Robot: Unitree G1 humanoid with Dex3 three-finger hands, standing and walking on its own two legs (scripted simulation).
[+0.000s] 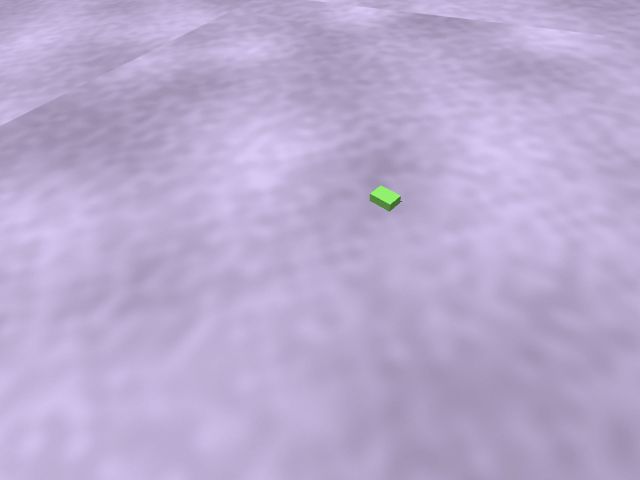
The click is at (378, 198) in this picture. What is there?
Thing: flat box
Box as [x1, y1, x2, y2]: [370, 186, 400, 211]
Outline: 379,186 370,193 370,200 389,211 399,202 400,196 382,186
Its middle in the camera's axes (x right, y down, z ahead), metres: +0.30 -0.19 +1.85
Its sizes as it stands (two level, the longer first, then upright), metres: 0.120 0.083 0.044
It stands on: the floor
